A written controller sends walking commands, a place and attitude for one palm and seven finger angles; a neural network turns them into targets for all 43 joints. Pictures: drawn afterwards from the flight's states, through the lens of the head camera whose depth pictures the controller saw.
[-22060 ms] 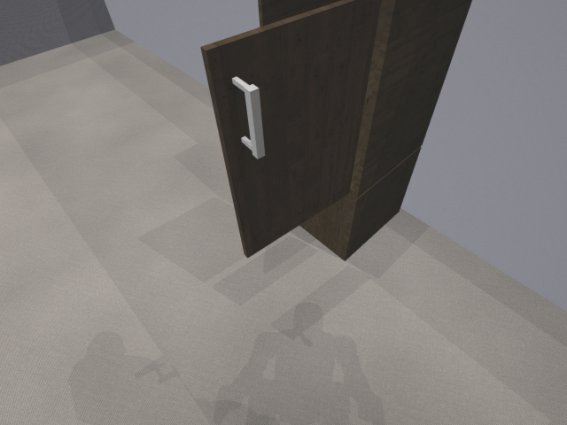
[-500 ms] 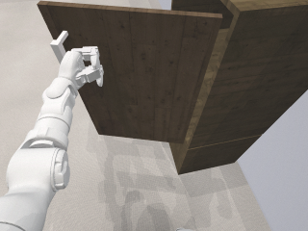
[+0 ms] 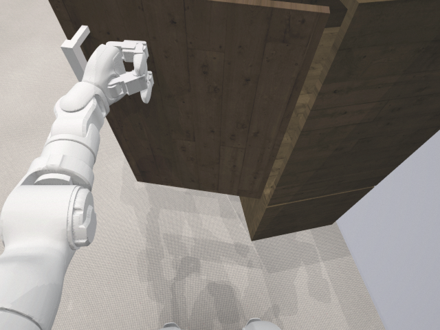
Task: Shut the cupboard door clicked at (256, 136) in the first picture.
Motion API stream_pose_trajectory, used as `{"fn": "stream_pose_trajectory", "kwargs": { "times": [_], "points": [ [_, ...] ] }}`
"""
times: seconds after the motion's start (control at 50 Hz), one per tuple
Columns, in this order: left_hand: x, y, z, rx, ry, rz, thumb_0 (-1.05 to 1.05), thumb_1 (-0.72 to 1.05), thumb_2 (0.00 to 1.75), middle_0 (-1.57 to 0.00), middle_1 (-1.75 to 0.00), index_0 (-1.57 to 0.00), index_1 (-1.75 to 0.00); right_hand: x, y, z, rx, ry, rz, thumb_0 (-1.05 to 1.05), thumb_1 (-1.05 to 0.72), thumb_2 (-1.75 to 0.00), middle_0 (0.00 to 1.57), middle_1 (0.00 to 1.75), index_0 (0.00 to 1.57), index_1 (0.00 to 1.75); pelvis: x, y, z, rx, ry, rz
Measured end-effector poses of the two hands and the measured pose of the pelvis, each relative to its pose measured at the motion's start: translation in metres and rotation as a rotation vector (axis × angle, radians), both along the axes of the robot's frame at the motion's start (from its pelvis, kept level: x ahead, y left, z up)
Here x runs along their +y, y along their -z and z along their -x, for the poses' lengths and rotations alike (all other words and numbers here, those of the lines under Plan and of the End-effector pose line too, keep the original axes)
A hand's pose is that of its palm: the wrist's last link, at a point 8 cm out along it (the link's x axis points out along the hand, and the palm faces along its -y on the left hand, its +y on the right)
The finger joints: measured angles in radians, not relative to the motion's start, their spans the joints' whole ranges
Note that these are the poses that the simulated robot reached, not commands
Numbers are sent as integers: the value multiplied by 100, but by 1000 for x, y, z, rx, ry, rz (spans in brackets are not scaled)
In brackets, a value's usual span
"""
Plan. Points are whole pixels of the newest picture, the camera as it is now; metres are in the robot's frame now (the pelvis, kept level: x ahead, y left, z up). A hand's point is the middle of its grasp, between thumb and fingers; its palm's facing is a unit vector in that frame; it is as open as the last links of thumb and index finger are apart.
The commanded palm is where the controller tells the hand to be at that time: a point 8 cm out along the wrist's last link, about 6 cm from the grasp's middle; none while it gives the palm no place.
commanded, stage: push the door shut along its arc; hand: left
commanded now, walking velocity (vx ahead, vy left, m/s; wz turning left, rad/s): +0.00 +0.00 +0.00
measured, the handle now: (92, 74) +0.54 +0.18 +0.14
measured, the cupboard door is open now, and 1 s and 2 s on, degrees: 70 58 58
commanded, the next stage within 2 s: pull the fist back off the door in 0.24 s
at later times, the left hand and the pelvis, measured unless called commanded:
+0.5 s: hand (167, 59) +0.55 +0.05 +0.16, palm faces -0.03 -0.99 +0.15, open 3.1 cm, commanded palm +0.53 +0.08 +0.15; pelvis -0.01 +0.01 -0.01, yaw +0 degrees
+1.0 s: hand (172, 82) +0.50 +0.04 +0.15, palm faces +0.03 -1.00 -0.02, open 3.1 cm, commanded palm +0.46 +0.08 +0.15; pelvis +0.02 -0.01 +0.01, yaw -3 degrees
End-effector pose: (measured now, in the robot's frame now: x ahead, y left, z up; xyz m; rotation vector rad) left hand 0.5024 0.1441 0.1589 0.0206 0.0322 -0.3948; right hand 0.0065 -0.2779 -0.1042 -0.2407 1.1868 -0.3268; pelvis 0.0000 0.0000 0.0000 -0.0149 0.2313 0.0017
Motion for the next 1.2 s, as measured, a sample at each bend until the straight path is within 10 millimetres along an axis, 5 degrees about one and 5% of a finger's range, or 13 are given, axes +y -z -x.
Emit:
{"fn": "stream_pose_trajectory", "kwargs": {
  "times": [0.16,0.36,0.48,0.56,0.76,0.94,1.1,1.2],
  "points": [
    [-8,0,-8,1,19,4,1,95,101,-130,-150,-130,-150,4,5,1,12,-28,8,0,-90,-89,21,30,21,30,4,5,6,28,-11,3],
    [-25,0,-20,-2,39,-9,1,105,109,-130,-150,-130,-150,10,11,32,91,-2,10,0,-90,-89,21,30,21,30,8,11,9,62,-12,5],
    [-39,6,-29,59,-301,150,1,92,103,-130,-150,-130,-150,23,11,48,119,-8,-59,0,-91,-89,20,30,21,30,8,11,8,88,-8,13],
    [-53,7,-30,-7,-467,89,0,91,99,-130,-150,-129,-150,35,13,57,132,-25,-123,0,-91,-89,20,30,21,30,6,13,6,108,2,9],
    [-64,18,-22,25,-424,2,0,94,95,-130,-150,-129,-150,43,15,74,169,76,-200,0,-91,-89,21,30,21,30,-3,4,-4,62,41,-5],
    [-55,2,4,-107,-435,34,2,91,91,-130,-150,-129,-150,14,9,33,61,50,-161,0,-91,-89,20,30,21,30,-12,-4,-15,5,53,-13],
    [-44,28,53,-6,-429,36,2,90,91,-130,-150,-129,-150,-5,1,-41,-104,-21,-130,0,-91,-89,20,30,20,30,-16,-11,-15,-71,32,-13],
    [-48,12,72,-95,-423,50,2,90,90,-130,-150,-130,-150,-3,-8,-87,-231,-87,-110,0,-91,-90,20,30,20,30,-18,-11,-9,-104,17,-16]
  ]
}}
